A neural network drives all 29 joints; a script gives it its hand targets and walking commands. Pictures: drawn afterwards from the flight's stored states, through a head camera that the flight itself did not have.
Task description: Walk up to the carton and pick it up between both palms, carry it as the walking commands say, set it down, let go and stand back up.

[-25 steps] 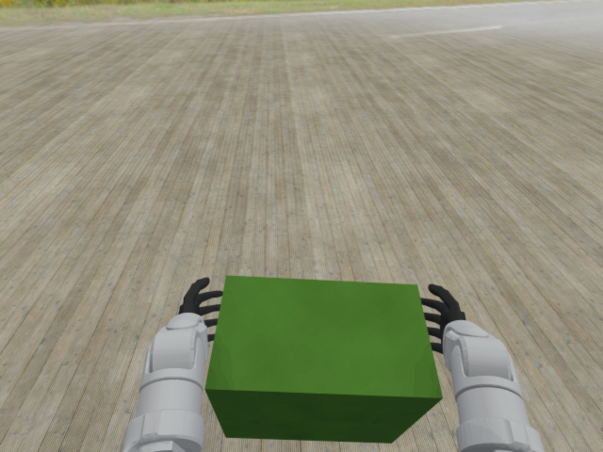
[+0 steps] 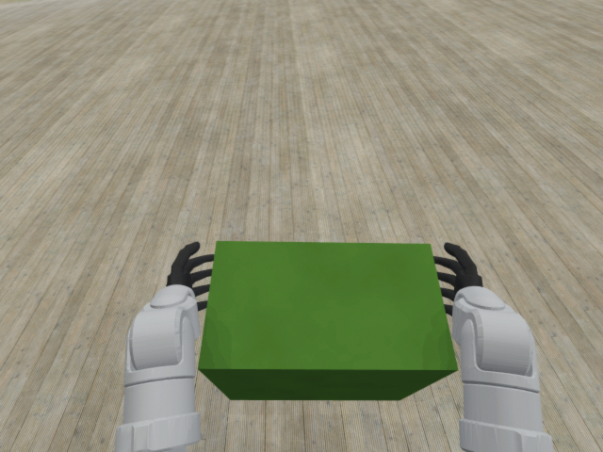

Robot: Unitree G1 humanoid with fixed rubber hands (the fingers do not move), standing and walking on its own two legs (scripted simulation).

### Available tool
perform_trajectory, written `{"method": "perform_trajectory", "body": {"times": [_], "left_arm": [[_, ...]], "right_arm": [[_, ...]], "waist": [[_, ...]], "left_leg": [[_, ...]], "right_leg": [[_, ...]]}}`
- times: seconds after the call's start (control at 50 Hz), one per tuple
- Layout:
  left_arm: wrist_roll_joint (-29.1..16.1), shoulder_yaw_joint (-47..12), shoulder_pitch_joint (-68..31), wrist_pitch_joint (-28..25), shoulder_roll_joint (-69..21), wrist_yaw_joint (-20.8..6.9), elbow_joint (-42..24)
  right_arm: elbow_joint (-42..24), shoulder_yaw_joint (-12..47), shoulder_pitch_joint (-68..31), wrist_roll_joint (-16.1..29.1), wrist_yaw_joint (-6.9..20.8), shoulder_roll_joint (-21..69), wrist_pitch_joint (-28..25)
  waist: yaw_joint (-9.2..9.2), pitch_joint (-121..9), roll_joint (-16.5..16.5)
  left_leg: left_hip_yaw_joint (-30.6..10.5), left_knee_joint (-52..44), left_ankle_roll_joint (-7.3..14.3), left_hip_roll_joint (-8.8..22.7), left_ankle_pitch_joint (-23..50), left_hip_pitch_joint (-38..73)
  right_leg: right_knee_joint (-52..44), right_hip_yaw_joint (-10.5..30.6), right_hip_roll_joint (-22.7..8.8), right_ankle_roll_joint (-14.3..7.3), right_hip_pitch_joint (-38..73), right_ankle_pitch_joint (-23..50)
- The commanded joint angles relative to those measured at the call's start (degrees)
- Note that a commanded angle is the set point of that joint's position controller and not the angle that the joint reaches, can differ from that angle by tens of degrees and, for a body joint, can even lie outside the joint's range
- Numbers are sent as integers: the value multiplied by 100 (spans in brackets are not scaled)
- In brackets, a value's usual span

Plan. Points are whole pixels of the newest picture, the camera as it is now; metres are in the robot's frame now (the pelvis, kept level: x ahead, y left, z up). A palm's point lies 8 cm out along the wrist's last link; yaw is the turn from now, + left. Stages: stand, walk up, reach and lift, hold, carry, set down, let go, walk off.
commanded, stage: carry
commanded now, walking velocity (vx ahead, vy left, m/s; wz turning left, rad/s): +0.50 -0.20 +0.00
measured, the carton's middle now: (319, 330) +0.32 +0.01 +0.00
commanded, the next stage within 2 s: none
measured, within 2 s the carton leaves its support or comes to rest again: neither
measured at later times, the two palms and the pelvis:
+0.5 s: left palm (235, 204) +0.51 +0.16 +0.09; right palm (449, 195) +0.50 -0.20 +0.10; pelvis +0.25 -0.03 -0.02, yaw -2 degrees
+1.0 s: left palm (281, 134) +0.77 +0.10 +0.08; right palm (440, 117) +0.78 -0.26 +0.10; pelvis +0.52 -0.09 -0.01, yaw +1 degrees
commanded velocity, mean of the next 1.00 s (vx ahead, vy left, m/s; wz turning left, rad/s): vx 0.50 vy -0.20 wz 0.00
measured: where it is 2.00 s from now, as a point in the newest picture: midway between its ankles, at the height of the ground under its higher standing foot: (355, 268)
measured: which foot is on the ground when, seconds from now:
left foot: up 0.00-0.26, down 0.28-0.62, up 0.64-0.82, down 0.84-1.00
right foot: down 0.00-0.28, up 0.30-0.56, down 0.58-0.86, up 0.88-1.00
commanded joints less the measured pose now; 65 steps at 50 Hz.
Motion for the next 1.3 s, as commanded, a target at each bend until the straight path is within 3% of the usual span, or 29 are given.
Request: {"method": "perform_trajectory", "body": {"times": [0.0, 0.12, 0.18, 0.2, 0.24, 0.26, 0.32, 0.36, 0.44, 0.48, 0.5, 0.52, 0.54, 0.56, 0.58, 0.64, 0.74, 0.76, 0.78, 0.8, 0.86, 0.94, 1.0, 1.02, 1.04, 1.06, 1.08, 1.12, 1.28], "left_arm": [[-2939, -4530, -2348, 777, -5871, -1085, -2579], [-3001, -4723, -1881, 1123, -5443, -834, -3289], [-3032, -4829, -1634, 1166, -5312, -731, -3547], [-2957, -4761, -1314, 1204, -5108, -654, -3554], [-2910, -4860, -1598, 1228, -5062, -668, -3734], [-2932, -4861, -1831, 1226, -5069, -633, -3569], [-3001, -5157, -1785, 1116, -5282, -659, -3918], [-2939, -5000, -1642, 1200, -5255, -671, -3789], [-2873, -5052, -1432, 1320, -5166, -677, -3511], [-2787, -4969, -1565, 1450, -5007, -634, -3249], [-2795, -4930, -1533, 1445, -5032, -613, -3253], [-2739, -4947, -1579, 1440, -5031, -604, -3241], [-2772, -4943, -1845, 1468, -4980, -594, -3278], [-2682, -4763, -1579, 1526, -4944, -599, -2962], [-2599, -4737, -1388, 1516, -4743, -586, -2966], [-2844, -4961, -1729, 1381, -5251, -678, -3217], [-3071, -5276, -2095, 1228, -5504, -743, -3559], [-3011, -5302, -2167, 1250, -5503, -730, -3507], [-2930, -5305, -2069, 1322, -5536, -737, -3414], [-2966, -5349, -2418, 1283, -5425, -744, -3665], [-2902, -5437, -2114, 1250, -5490, -719, -3570], [-2855, -5333, -2072, 1262, -5284, -727, -3729], [-2847, -5225, -1782, 1257, -5307, -712, -3668], [-2921, -5216, -1955, 1274, -5335, -736, -3730], [-2873, -5079, -1728, 1277, -5264, -738, -3624], [-2798, -4967, -1589, 1290, -5217, -726, -3431], [-2941, -4931, -1701, 1265, -5389, -779, -3544], [-2993, -5038, -1782, 1206, -5644, -807, -3448], [-3171, -5222, -1795, 1098, -5372, -812, -4025]], "right_arm": [[-2381, 4595, -2438, 3072, 800, 5400, 572], [-3009, 4746, -1823, 3174, 540, 5170, 946], [-3430, 4759, -1493, 3203, 496, 5027, 953], [-3166, 4664, -998, 3111, 483, 4990, 1027], [-3010, 4531, -1258, 3149, 490, 4952, 1022], [-2801, 4421, -1359, 3127, 481, 5068, 1052], [-3113, 4588, -1317, 3188, 530, 5116, 970], [-3025, 4533, -1363, 3206, 564, 5033, 1065], [-3008, 4431, -1301, 3087, 646, 4656, 1127], [-2656, 4262, -1086, 2909, 645, 4420, 1249], [-2551, 4271, -936, 2892, 644, 4505, 1266], [-2604, 4223, -1203, 2872, 675, 4419, 1267], [-2546, 4170, -1320, 2824, 699, 4453, 1315], [-2428, 4186, -1410, 2782, 717, 4436, 1371], [-2310, 4172, -1118, 2679, 698, 4319, 1367], [-2346, 4096, -1140, 2752, 794, 4608, 1188], [-2344, 4143, -1127, 2755, 851, 4932, 1079], [-2326, 4055, -1131, 2770, 841, 4815, 1043], [-2326, 4067, -1099, 2823, 826, 4829, 1077], [-2098, 4030, -929, 2847, 840, 4917, 1067], [-2283, 4092, -884, 2936, 875, 5003, 1024], [-2432, 4233, -1019, 3021, 875, 4977, 1076], [-2494, 4364, -901, 3080, 854, 4983, 1104], [-2707, 4426, -1243, 3051, 821, 4932, 1117], [-2853, 4553, -1363, 3045, 810, 4944, 1143], [-2762, 4581, -1230, 2977, 828, 4854, 1178], [-2961, 4667, -1518, 3040, 792, 5049, 1166], [-2827, 4548, -1407, 2986, 789, 5157, 1084], [-2847, 4526, -1064, 2952, 701, 5345, 922]], "waist": [[109, -1436, -481], [150, -1601, -899], [-76, -2229, -746], [-235, -2544, -407], [-260, -2907, 2155], [-279, -2437, 1865], [-258, -1118, 996], [-246, -229, 728], [-101, -481, 1531], [-2, -794, 1541], [22, -1103, 956], [150, -1180, 413], [170, -1505, -942], [141, -1497, -1380], [101, -1392, -1002], [61, -1274, -364], [-148, -1407, -833], [-233, -1512, 7], [-305, -1229, 1328], [-335, -988, 1853], [-258, -1062, 1676], [-292, -714, 1576], [-112, -1223, 1210], [13, -1737, 593], [95, -2047, -1212], [43, -1723, -2166], [83, -1690, -1961], [107, -1142, -829], [96, -977, -490]], "left_leg": [[1064, -127, -205, -91, 155, -1728], [1586, -1367, -223, -355, -224, -2011], [1483, -2573, 59, -415, 879, 774], [1066, -2785, 235, -119, 1946, 3092], [-2173, -1187, 1436, 2232, 7518, 7213], [-2376, -1519, 1634, 2531, 7552, 7258], [-1932, -2764, 1216, 2472, 3949, 5357], [-1668, -3192, 1046, 2394, 3270, 4444], [302, -2770, 448, 1628, 3777, 2907], [992, -1906, 230, 1102, 3731, 1809], [1247, -1060, 164, 845, 3552, 1401], [1371, -102, -2, 573, 2723, 382], [1241, 1391, -88, 15, 751, -590], [944, 2361, -21, -338, -1595, -1013], [657, 2709, 42, -49, -1889, -1213], [538, 192, 95, 398, -1695, -316], [1198, -2746, 80, 197, 52, 1955], [788, -2816, 179, 553, 234, 3021], [-694, -3180, 427, 1567, 884, 3612], [-1387, -3310, 675, 1944, 978, 3979], [-1232, -2758, 974, 2183, 3871, 4925], [-496, -2567, 851, 1996, 3524, 4627], [670, -1529, 376, 1419, 4904, 3771], [971, -575, 140, 1091, 3856, 2155], [1463, 1035, -125, 593, 1481, 317], [1290, 1955, -119, -153, -1594, -1598], [874, 1962, -3, 117, -2034, -2169], [868, 1571, 14, 211, -1619, -2634], [1919, -1530, -23, -258, 747, -790]], "right_leg": [[-745, 1050, -1256, -365, 2824, 3130], [419, 706, -1157, -325, 4136, 6688], [1846, -70, -894, 198, 2474, 8679], [2570, -338, -635, 529, 765, 7606], [4557, -222, 333, 633, -3920, -951], [5162, 4, 267, 422, -4695, -1832], [3341, 123, -565, 313, -4456, -1394], [2461, -99, -672, 373, -4209, -1073], [493, -876, -229, 344, -1489, 602], [318, -1319, 309, 259, 359, 1038], [190, -1311, 302, 113, 1197, 945], [224, -288, -441, -302, 1884, 604], [-633, 1803, -1563, -898, 2449, 323], [-893, 2747, -2079, -1301, 2604, 1426], [-751, 2735, -2111, -1305, 2579, 2709], [-681, 972, -1749, -610, 1442, 1966], [-423, -229, -1048, -142, -41, 696], [165, -415, -870, 72, -940, 597], [1183, -891, -419, 371, -2053, 470], [1540, -750, -299, 348, -2796, -308], [1878, -360, -339, 300, -3627, -749], [749, -985, -77, 386, -3093, -829], [-586, -1293, 135, 210, -922, 457], [-448, -595, -208, -7, 1102, 926], [-334, 1158, -1514, -398, 2837, 2494], [-320, 2443, -2219, -981, 3788, 4636], [-165, 2161, -2258, -1029, 4117, 6066], [-165, 1551, -2055, -672, 4069, 6205], [-521, -352, -1344, -89, 2516, 6414]]}}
